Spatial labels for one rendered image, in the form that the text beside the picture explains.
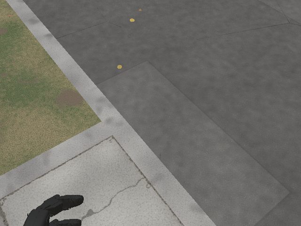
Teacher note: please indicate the robot left hand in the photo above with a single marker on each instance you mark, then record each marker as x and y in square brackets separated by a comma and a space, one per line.
[51, 207]

